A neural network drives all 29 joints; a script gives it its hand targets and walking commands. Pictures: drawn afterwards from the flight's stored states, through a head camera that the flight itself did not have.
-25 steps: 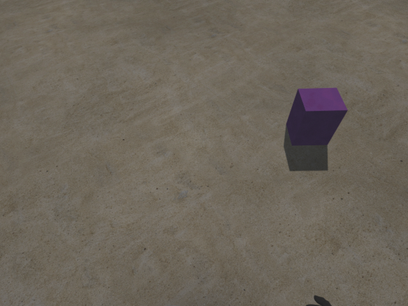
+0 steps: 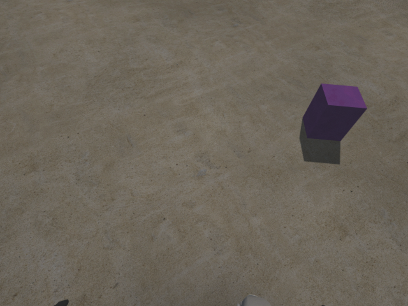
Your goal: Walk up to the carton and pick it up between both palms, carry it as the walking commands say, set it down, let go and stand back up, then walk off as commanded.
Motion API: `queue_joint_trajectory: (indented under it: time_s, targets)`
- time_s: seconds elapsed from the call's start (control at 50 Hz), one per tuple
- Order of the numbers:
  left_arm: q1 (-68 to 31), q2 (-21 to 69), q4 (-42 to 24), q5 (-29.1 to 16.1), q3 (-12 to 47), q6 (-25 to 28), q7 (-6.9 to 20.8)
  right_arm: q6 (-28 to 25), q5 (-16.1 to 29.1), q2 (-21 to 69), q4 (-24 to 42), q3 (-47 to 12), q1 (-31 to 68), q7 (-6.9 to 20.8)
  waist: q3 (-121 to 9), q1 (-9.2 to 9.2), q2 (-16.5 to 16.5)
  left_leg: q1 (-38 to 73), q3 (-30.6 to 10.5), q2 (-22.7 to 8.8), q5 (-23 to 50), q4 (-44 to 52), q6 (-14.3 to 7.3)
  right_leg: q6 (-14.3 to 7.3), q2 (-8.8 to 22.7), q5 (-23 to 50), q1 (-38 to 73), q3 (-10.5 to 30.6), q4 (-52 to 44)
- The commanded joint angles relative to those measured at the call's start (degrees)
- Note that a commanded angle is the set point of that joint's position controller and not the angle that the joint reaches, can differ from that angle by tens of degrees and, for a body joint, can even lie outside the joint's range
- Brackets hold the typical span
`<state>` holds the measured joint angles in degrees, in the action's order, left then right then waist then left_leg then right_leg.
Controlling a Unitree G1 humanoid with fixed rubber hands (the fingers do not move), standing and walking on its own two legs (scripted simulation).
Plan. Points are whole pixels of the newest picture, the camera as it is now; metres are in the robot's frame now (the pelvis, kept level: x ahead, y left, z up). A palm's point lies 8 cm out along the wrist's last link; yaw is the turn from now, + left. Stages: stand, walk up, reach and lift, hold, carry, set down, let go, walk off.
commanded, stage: walk off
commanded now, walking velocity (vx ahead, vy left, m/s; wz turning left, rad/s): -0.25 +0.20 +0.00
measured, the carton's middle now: (331, 113) +1.23 -0.77 -0.61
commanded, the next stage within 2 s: stand in 0.48 s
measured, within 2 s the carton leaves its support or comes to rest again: neither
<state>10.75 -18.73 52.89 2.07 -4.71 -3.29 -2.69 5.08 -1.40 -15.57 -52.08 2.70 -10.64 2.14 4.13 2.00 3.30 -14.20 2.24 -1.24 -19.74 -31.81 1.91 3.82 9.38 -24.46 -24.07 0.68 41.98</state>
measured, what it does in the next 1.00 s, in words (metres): steps to the left: right foot, then left foot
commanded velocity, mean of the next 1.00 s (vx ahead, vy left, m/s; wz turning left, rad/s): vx -0.12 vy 0.09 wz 0.00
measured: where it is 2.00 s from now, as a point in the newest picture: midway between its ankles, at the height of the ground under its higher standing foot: outside the picture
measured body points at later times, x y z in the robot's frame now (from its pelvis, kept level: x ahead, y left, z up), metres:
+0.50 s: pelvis -0.10 +0.10 +0.01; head -0.07 +0.04 +0.46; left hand -0.06 +0.37 -0.10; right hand -0.06 -0.16 -0.16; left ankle -0.12 +0.24 -0.62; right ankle -0.14 +0.00 -0.73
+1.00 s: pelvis -0.15 +0.21 +0.01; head -0.14 +0.22 +0.46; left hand -0.13 +0.46 -0.14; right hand -0.10 -0.03 -0.13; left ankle -0.18 +0.31 -0.73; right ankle -0.20 +0.08 -0.69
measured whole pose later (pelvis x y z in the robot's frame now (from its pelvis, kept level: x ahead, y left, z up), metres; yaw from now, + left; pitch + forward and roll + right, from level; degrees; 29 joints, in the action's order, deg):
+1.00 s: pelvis -0.15 +0.21 +0.01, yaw -1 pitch +1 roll -1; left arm 15.8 -13.0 58.8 0.9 -2.9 -4.6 -1.5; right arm 0.5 -1.4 -9.7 -55.6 -0.3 -14.8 -1.6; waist 0.1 0.8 1.3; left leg -10.6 3.0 -0.3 -18.0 -28.0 -1.4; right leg 1.8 1.1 -26.2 -16.8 -1.0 44.8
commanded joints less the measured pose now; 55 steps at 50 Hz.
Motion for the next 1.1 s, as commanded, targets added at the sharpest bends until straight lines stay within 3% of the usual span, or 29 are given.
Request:
queue_joint_trajectory:
  time_s: [0.0, 0.02, 0.06, 0.1, 0.2, 0.26, 0.3, 0.32, 0.34, 0.36, 0.38, 0.42, 0.46, 0.5, 0.56, 0.62, 0.66, 0.7, 0.72, 0.74, 0.76, 0.78, 0.82, 0.86, 0.92, 0.98, 1.0, 1.04, 1.08]
  targets:
    - [-0.8, -1.8, -4.2, -2.5, 0.0, -1.8, -1.3, -1.6, -0.8, -14.2, 4.2, 2.6, -4.2, -1.1, -9.5, -5.04, -25.6, -3.3, -10.4, -16.6, 41.0, 12.3, -10.2, -4.4, -12.0, -16.4, -3.4, 7.5, 32.3]
    - [-2.9, -4.7, -4.4, -2.0, -1.3, -1.7, -1.0, -1.0, -0.6, -11.3, 4.6, 1.5, 0.1, -1.8, -4.9, -3.04, -22.3, -8.3, -7.2, -13.7, 26.6, 14.3, -8.5, -4.5, -12.6, -10.6, -3.1, 6.5, 35.6]
    - [3.1, -6.4, -1.2, -1.8, -2.1, -1.3, -0.9, -0.3, -0.4, -9.6, 7.8, 1.0, 6.0, -2.6, -3.9, 0.79, -16.9, -4.2, -5.8, -11.7, 29.1, 12.5, -8.7, -3.2, -12.9, -6.4, -4.2, 3.5, 38.2]
    - [4.4, -4.5, 0.5, -0.8, -1.9, -1.1, -1.0, -0.6, 0.4, -5.9, 7.4, 0.2, 3.5, -3.3, -5.1, -1.35, -13.9, 1.8, -7.7, -12.5, 27.9, 11.7, -10.6, -2.7, -12.3, -5.0, -4.2, 0.0, 33.9]
    - [3.7, 1.0, 0.3, -1.8, 0.2, -1.1, -1.1, -0.4, -0.1, -5.5, 4.5, -0.4, -1.8, -4.2, -3.6, -3.07, -16.0, 6.5, -13.3, -13.4, 26.1, 11.7, -13.6, -4.1, -10.0, -9.9, -0.3, -4.1, 12.7]
    - [5.0, 1.2, 1.0, -2.4, 0.7, -1.1, -2.0, 0.5, -0.5, -6.1, 1.8, -0.6, -6.6, -4.2, -3.7, -3.97, -15.3, 7.1, -16.1, -13.9, 30.5, 12.4, -13.2, -5.4, -9.0, -8.3, 5.3, -4.4, -4.0]
    - [10.5, 0.7, 2.7, -2.9, 0.8, -0.3, -1.8, 0.5, -0.1, -6.8, 1.1, -0.4, -6.9, -3.8, -7.2, -1.47, -12.2, 6.7, -13.2, -11.4, 27.9, 11.9, -10.5, -6.2, -8.1, 3.1, 12.6, -4.0, -16.7]
    - [14.3, 0.7, 3.9, -2.0, 1.1, 0.3, -1.3, 0.4, 0.5, -6.9, 1.6, -0.1, -5.7, -3.5, -7.9, 0.37, -5.2, 1.1, -8.9, -8.2, 23.5, 6.3, -7.1, -6.3, -4.3, 12.9, 20.2, -0.8, -26.6]
    - [12.7, -4.8, 2.0, -0.7, 0.1, 0.5, -1.4, 0.2, 0.9, -5.1, 2.5, -0.1, -7.1, -3.4, -8.2, -0.34, 11.8, -14.7, -3.2, -1.3, -2.6, -7.6, -1.8, -10.7, 14.0, 16.1, 28.5, 19.1, -29.8]
    - [7.1, -6.9, 1.3, -0.3, -0.2, 0.6, -1.3, -0.1, -0.3, -5.6, 3.3, 0.9, -2.4, -2.8, -2.7, -1.15, 12.9, -20.1, -4.6, 3.9, -9.9, -23.5, 0.7, -15.9, 20.0, 41.9, 20.4, 19.9, -27.0]
    - [6.3, -7.9, 0.2, -0.1, -1.0, 1.0, -1.7, 0.2, -0.6, -6.1, 4.6, 0.8, 0.6, -2.0, -1.1, 1.5, 14.9, -16.3, -11.5, 3.8, -12.8, -36.4, 0.7, -20.4, 22.2, 50.3, 10.5, 18.3, -24.3]
    - [-2.0, -5.8, -1.4, -1.0, -0.4, 1.3, -1.5, 0.2, -0.2, -7.7, 2.3, 2.4, -1.4, -1.2, -0.8, -3.67, 2.7, -17.6, -13.6, 6.4, -6.9, -44.4, 0.9, -14.3, 12.8, 45.5, 9.7, 7.3, -21.0]
    - [-1.0, -4.0, -2.1, -1.5, 0.0, 1.7, -1.5, 0.5, -0.5, -5.9, 0.7, 2.6, -3.5, -0.9, -1.3, -2.63, 5.1, -18.7, -11.2, 6.8, -5.7, -47.9, 2.7, -13.4, 10.9, 49.7, 11.7, 4.1, -18.4]
    - [0.8, -4.7, -1.9, -1.1, -0.2, 2.0, -0.9, 0.2, -0.3, -5.0, -0.1, 2.4, -4.5, -1.4, -5.3, -1.49, 8.9, -17.2, -8.3, 6.5, -3.4, -47.7, 4.1, -12.8, 8.3, 42.5, 14.5, 1.4, -18.8]
    - [2.7, -3.8, -1.4, -0.4, -0.1, 2.2, -0.4, -0.1, 0.6, -1.4, -0.1, 1.0, -3.1, -2.0, -2.1, 0.0, 12.9, -14.4, -3.5, 4.1, -1.5, -28.1, 5.1, -9.1, 4.5, 30.0, 14.1, -0.8, -20.5]
    - [5.9, -7.2, -0.2, 0.2, -0.7, 1.8, 0.2, -0.1, 0.8, -1.2, 0.5, 0.7, -0.5, -2.5, -2.4, 3.43, 13.6, -9.2, 3.1, 3.2, -6.4, -10.1, 6.0, -9.8, 4.8, 20.8, 16.4, 2.6, -21.4]
    - [5.3, -9.5, 0.1, 0.4, -1.6, 1.5, 0.8, -0.9, 1.1, -1.6, -0.6, 0.9, -5.0, -2.8, -2.6, 1.38, 13.9, -1.1, 3.0, 1.7, -2.1, -0.7, 3.9, -9.3, 6.1, 25.6, 12.4, 4.0, -19.2]
    - [7.7, -5.1, 0.8, 0.2, -0.7, 1.3, 1.2, -1.9, 0.8, -4.9, -3.9, 1.6, -11.9, -3.8, -3.8, -1.11, 5.2, 9.7, 2.6, 1.0, 9.4, 12.1, 2.7, -6.5, 3.8, 22.7, 6.7, 1.6, -12.1]
    - [9.7, -2.8, -0.2, 0.8, 0.3, 1.5, 1.4, -3.0, 0.7, -9.4, -3.7, 2.5, -14.0, -4.1, -6.6, -0.94, -7.5, 13.7, -8.5, -9.4, 13.2, 15.3, 2.1, -3.7, -0.3, 9.2, 1.6, -1.6, -4.8]
    - [7.2, 3.4, -1.8, 0.9, 1.6, 1.2, 1.4, -3.9, 0.5, -11.7, -2.2, 2.0, -12.1, -3.9, -6.5, -0.85, -20.0, 14.1, -18.7, -20.3, 37.2, 12.6, 1.0, -1.6, -5.7, -13.8, -5.3, -2.6, 8.5]
    - [2.2, 2.1, -2.6, -1.1, 1.5, 0.1, 0.5, -4.7, -0.8, -10.1, -2.5, 1.3, -13.8, -4.0, -8.1, -5.14, -21.4, 5.3, -18.2, -22.1, 40.3, 13.5, -5.9, -2.0, -7.0, -11.1, -1.9, 4.2, 13.7]
    - [0.4, 0.0, -2.5, -1.7, 1.2, -0.2, 0.3, -4.8, -0.7, -9.0, -1.7, 0.9, -9.5, -3.6, -4.8, -3.9, -21.9, 1.0, -15.6, -17.7, 30.5, 15.8, -5.9, -2.7, -7.2, -8.3, -1.4, 6.0, 14.9]
    - [3.6, -0.8, 0.4, -1.5, 0.5, -0.5, 0.8, -4.9, -0.7, -5.9, 0.6, -0.3, -0.6, -3.5, -0.4, 0.32, -19.1, -3.1, -10.0, -12.6, 23.8, 16.3, -5.4, -3.4, -7.7, -2.4, -0.3, 4.3, 17.5]
    - [7.0, 0.3, 3.2, -1.3, 0.6, -0.8, 1.5, -5.2, 0.2, -5.0, 1.2, -0.6, 0.5, -3.3, -2.2, 1.26, -16.6, -2.4, -6.8, -10.9, 23.4, 15.4, -6.8, -2.5, -7.8, 0.4, 4.1, 1.7, 14.7]
    - [5.5, 3.0, 3.5, -1.1, 1.3, -0.7, 1.4, -5.1, -0.1, -2.0, -1.6, -1.7, -4.9, -4.0, 1.5, -1.44, -15.7, -0.9, -10.0, -11.8, 10.0, 17.0, -8.3, -1.5, -7.3, -0.9, 3.1, -1.6, 4.5]
    - [5.9, 5.7, 4.2, -1.3, 2.0, -0.3, 0.3, -4.8, 0.2, -3.9, -2.9, -1.1, -7.9, -4.4, -1.3, -2.89, -12.4, 3.4, -14.6, -14.7, 13.4, 15.4, -9.9, -2.3, -7.9, -2.8, 7.9, -2.5, -6.4]
    - [6.6, 6.4, 4.7, -1.5, 2.4, 0.4, 0.3, -5.0, 0.0, -4.7, -3.1, -1.0, -7.0, -4.6, -0.7, -1.87, -13.3, 4.7, -14.0, -14.0, 22.4, 13.1, -9.6, -2.9, -7.8, 1.9, 8.7, -1.9, -11.6]
    - [10.1, 5.1, 6.2, -1.2, 2.2, 1.3, 0.0, -5.2, 0.8, -2.4, -4.0, -1.5, -7.8, -4.7, -3.3, -0.63, -8.7, 1.2, -11.9, -12.8, 23.4, 10.5, -6.6, -3.5, -5.7, 18.4, 19.6, -0.4, -23.6]
    - [8.4, 2.2, 7.2, -1.1, 2.0, 2.5, 0.3, -6.1, 1.3, 1.6, -3.6, -2.1, -9.3, -4.0, -5.4, -4.11, 1.7, 0.7, -5.9, -5.6, 21.7, 9.5, -3.5, -4.9, -0.5, 35.1, 24.5, 4.5, -20.3]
